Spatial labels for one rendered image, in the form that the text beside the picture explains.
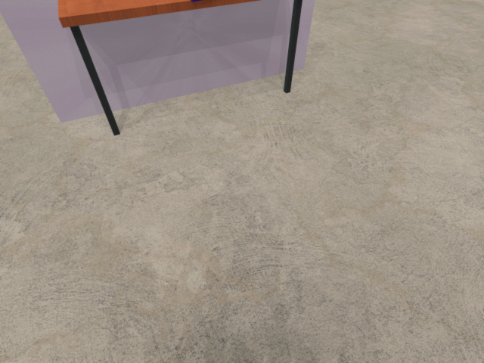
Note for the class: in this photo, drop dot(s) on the table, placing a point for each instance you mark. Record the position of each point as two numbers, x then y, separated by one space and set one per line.
74 13

